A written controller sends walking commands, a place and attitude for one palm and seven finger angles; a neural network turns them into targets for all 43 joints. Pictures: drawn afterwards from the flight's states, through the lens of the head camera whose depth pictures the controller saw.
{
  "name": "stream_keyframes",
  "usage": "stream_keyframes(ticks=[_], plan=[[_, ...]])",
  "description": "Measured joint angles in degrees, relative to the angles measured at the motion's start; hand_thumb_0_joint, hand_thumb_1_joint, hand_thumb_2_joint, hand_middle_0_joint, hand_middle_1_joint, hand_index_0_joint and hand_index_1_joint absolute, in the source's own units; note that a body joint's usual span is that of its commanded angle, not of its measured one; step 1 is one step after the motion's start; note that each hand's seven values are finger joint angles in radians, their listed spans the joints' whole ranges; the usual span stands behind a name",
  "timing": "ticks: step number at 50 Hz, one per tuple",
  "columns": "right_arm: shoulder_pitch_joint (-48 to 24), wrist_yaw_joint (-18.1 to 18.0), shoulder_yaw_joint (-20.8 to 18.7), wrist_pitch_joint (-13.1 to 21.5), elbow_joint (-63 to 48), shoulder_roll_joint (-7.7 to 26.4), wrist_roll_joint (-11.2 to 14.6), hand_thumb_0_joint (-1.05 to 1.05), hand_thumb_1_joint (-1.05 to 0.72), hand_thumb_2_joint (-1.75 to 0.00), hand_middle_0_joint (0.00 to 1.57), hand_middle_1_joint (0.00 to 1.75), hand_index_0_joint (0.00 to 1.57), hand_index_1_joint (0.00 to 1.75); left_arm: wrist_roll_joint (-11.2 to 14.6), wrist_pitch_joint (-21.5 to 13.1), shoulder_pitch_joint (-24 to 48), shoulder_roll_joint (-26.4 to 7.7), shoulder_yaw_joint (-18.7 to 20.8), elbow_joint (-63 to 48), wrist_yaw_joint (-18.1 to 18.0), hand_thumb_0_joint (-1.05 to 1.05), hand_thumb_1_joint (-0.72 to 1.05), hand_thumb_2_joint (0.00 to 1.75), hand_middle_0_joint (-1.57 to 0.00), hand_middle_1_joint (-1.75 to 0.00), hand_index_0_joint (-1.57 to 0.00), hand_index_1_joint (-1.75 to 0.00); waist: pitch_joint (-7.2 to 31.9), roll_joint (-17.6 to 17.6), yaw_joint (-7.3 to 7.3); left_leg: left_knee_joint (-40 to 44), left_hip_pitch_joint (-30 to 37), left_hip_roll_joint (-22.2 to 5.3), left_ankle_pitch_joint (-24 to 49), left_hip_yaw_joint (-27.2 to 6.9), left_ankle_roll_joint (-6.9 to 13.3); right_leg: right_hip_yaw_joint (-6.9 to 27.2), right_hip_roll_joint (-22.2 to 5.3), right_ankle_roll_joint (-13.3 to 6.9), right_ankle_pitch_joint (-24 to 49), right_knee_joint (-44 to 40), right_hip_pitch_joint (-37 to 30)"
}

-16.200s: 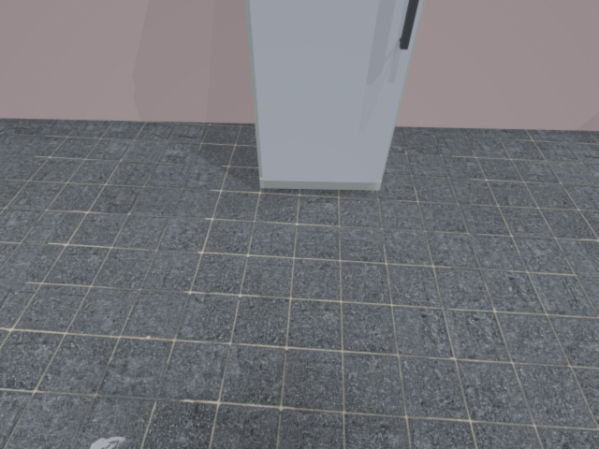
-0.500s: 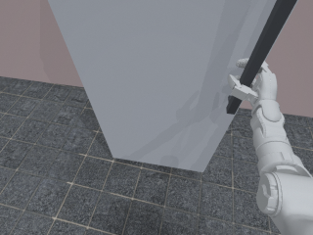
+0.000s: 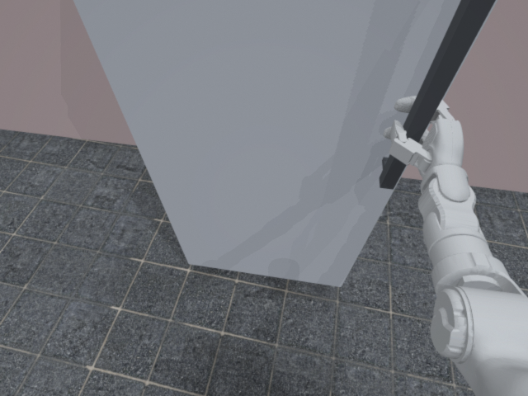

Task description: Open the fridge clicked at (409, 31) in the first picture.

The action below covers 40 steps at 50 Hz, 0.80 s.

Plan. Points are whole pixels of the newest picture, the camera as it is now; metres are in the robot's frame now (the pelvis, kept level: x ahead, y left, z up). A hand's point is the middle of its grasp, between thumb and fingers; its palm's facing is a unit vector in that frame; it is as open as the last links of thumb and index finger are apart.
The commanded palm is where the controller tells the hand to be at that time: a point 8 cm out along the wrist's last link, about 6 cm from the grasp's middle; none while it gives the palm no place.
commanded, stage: grip the handle and tug to test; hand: right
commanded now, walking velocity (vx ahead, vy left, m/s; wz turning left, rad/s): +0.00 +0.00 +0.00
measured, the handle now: (439, 60) +0.53 -0.14 +0.24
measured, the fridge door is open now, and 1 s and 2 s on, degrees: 0 7 31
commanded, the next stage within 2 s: pull the door a little, standing still in 0.32 s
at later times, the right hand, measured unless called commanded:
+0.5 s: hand (397, 143) +0.48 -0.12 +0.13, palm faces +0.00 +1.00 +0.00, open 5.7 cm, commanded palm +0.44 -0.17 +0.14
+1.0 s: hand (398, 175) +0.41 -0.11 +0.13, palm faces -0.06 +1.00 -0.03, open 6.2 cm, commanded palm +0.38 -0.17 +0.13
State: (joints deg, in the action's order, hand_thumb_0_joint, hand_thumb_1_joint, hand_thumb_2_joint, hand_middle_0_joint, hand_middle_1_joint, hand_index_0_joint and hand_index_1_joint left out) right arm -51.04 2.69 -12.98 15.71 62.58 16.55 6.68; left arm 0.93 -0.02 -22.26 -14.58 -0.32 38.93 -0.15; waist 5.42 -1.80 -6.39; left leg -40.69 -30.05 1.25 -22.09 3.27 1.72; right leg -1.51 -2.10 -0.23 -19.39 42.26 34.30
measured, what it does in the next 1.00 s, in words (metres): shifts its weight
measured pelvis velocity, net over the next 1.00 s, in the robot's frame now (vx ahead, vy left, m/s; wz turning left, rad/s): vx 0.09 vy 0.00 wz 0.11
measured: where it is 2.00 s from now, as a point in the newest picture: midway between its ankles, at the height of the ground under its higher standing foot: outside the picture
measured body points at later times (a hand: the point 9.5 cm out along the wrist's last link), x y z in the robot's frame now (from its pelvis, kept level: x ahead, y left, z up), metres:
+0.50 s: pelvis +0.03 +0.00 +0.01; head +0.07 +0.01 +0.46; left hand +0.08 +0.26 -0.11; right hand +0.47 -0.17 +0.13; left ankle -0.03 +0.10 -0.71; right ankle +0.01 -0.12 -0.71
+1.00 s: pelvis +0.09 +0.00 +0.02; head +0.10 +0.02 +0.47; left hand +0.19 +0.25 -0.08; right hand +0.41 -0.17 +0.14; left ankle -0.02 +0.09 -0.70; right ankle +0.01 -0.13 -0.70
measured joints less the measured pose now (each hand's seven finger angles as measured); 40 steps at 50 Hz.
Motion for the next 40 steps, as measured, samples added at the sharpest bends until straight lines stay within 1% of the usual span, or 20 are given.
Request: stream_keyframes(ticks=[6, 15, 23, 28, 32, 36, 40], plan=[[1.4, 0.0, -0.2, -0.6, -1.7, 0.1, 0.2, 0.01, -0.7, -0.82, 0.4, 1.4, 0.39, 1.4, 0.1, 0.1, -0.2, 0.0, 0.1, -0.3, 0.2, 0.01, 0.9, 0.9, -0.2, -0.3, -0.2, -0.3, 0.2, 0.0, -0.01, 0.2, 0.1, 0.1, 0.1, -0.4, 0.0, -0.4, -0.1, 0.0, 0.0, -0.3, -0.4], [7.4, 0.0, -0.4, -3.3, -9.4, -0.4, 1.3, 0.01, -0.72, -0.79, 0.37, 1.4, 0.36, 1.4, 0.6, 0.8, -0.5, -0.2, 0.4, -1.9, 0.4, 0.01, 0.9, 0.9, -0.2, -0.3, -0.2, -0.3, 0.7, -0.3, 0.18, 1.6, 2.2, 0.5, 0.0, -1.6, 0.0, -1.5, -0.5, 0.0, -0.5, -1.8, -2.9], [13.9, -0.9, 0.4, -6.9, -19.2, -2.2, 1.9, 0.01, -0.74, -0.77, 0.33, 1.4, 0.33, 1.4, 0.7, 1.0, 0.4, -0.1, 0.8, -3.1, 0.8, 0.01, 0.9, 0.9, -0.2, -0.3, -0.2, -0.3, 1.1, -0.5, 1.01, 3.3, 4.8, 0.5, -0.4, -2.2, -0.2, -2.1, -0.5, 0.0, -1.2, -3.4, -5.7], [14.2, -0.1, 1.0, -7.6, -20.5, -3.3, 1.3, 0.01, -0.73, -0.77, 0.35, 1.4, 0.35, 1.4, 0.5, 1.6, 1.8, 0.1, 0.8, -2.9, 0.2, 0.01, 0.9, 0.9, -0.2, -0.3, -0.2, -0.3, 0.9, -0.3, 1.78, 4.0, 6.1, 0.3, -0.7, -1.6, -0.2, -1.4, -0.2, 0.1, -1.5, -3.8, -6.6], [15.4, -0.3, 1.2, -8.6, -22.3, -3.6, 1.5, 0.01, -0.72, -0.78, 0.35, 1.4, 0.36, 1.4, 0.4, 1.8, 2.9, 0.3, 0.8, -3.2, 0.3, 0.01, 0.9, 0.9, -0.2, -0.3, -0.2, -0.3, 1.0, -0.3, 2.08, 4.4, 6.5, 0.2, -0.4, -1.7, -0.2, -1.4, 0.0, 0.0, -1.2, -4.4, -7.1], [18.6, -0.5, 1.1, -9.9, -26.0, -3.8, 2.2, 0.01, -0.73, -0.78, 0.33, 1.4, 0.34, 1.4, 0.5, 1.8, 3.2, 0.5, 0.6, -4.4, 0.6, 0.01, 0.9, 0.9, -0.2, -0.3, -0.2, -0.3, 1.3, -0.3, 2.18, 5.3, 7.5, 0.3, 0.1, -2.4, -0.2, -1.7, 0.0, -0.2, -0.7, -5.5, -8.5], [24.3, -0.4, 1.2, -11.4, -32.5, -4.1, 2.9, 0.01, -0.74, -0.77, 0.31, 1.4, 0.32, 1.4, 0.8, 1.6, 3.1, 0.6, 0.5, -5.6, 0.9, 0.01, 0.9, 0.9, -0.2, -0.3, -0.2, -0.3, 1.6, -0.4, 2.48, 6.3, 9.1, 0.5, 0.4, -3.2, -0.3, -2.1, 0.0, -0.2, -0.6, -6.7, -10.6]])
